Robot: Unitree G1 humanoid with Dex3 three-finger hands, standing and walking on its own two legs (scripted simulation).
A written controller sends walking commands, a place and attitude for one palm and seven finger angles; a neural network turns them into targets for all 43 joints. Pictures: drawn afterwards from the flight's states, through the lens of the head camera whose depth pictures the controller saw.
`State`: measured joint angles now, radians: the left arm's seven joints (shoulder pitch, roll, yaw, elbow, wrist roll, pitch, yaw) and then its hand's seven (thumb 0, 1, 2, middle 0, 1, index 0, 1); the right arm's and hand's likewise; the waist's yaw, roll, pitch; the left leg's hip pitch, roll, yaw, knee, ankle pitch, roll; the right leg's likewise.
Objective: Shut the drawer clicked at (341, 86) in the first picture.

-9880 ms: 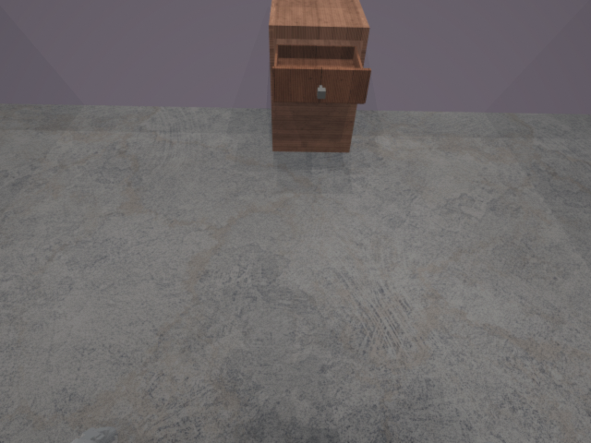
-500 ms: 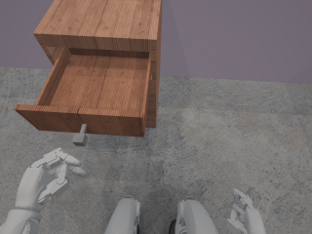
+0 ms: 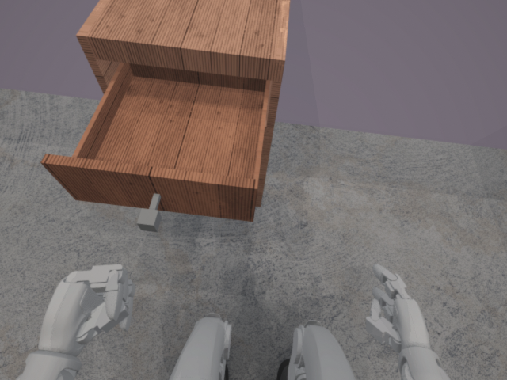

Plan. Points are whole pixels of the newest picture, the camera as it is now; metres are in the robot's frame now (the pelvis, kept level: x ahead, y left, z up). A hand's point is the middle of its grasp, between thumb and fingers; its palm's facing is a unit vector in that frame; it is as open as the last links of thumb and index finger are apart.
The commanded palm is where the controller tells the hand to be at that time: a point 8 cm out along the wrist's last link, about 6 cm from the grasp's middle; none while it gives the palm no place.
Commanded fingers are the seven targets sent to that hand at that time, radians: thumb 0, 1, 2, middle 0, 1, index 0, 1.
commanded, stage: raise the hand and make a fist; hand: left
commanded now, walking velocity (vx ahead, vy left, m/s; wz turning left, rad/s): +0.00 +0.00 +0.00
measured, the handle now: (152, 211) +0.40 +0.23 -0.08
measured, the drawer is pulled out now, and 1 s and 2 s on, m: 0.28 0.28 0.28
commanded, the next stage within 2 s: bring the fist close to the handle in 0.56 s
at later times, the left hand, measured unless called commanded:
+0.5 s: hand (121, 303) +0.22 +0.20 +0.02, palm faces -0.03 -1.00 -0.06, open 3.3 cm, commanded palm +0.19 +0.25 +0.02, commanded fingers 0.00 0.90 0.90 -1.40 -1.60 -1.40 -1.60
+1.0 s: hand (138, 290) +0.24 +0.19 -0.02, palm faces -0.06 -1.00 -0.05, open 3.3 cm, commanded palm +0.23 +0.25 -0.01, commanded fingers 0.00 0.90 0.90 -1.40 -1.60 -1.40 -1.60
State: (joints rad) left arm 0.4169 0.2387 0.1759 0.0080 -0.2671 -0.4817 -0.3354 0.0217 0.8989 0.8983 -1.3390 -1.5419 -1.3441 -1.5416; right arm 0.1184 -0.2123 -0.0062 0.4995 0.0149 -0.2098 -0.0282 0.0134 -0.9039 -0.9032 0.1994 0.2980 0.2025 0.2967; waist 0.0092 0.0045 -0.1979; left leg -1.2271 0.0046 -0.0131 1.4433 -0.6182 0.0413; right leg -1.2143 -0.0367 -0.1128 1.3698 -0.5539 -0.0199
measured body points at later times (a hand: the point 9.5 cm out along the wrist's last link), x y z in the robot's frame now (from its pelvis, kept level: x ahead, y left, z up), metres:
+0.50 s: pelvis +0.01 +0.00 -0.01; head +0.13 +0.02 +0.42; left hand +0.21 +0.26 +0.02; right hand +0.21 -0.25 -0.09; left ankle +0.03 +0.09 -0.59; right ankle +0.05 -0.12 -0.59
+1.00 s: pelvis +0.00 -0.02 -0.03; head +0.13 +0.01 +0.40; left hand +0.24 +0.25 -0.01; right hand +0.21 -0.26 -0.12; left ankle +0.03 +0.09 -0.59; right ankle +0.05 -0.12 -0.59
